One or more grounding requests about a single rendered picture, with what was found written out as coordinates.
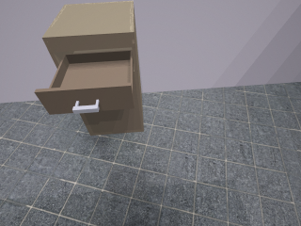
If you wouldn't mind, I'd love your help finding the cabinet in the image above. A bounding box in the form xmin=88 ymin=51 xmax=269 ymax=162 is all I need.
xmin=42 ymin=0 xmax=144 ymax=136

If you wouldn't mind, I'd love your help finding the handle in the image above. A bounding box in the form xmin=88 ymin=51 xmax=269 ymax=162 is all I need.
xmin=72 ymin=99 xmax=100 ymax=114

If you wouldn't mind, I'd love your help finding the drawer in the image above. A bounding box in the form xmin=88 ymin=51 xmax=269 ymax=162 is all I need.
xmin=34 ymin=50 xmax=135 ymax=115

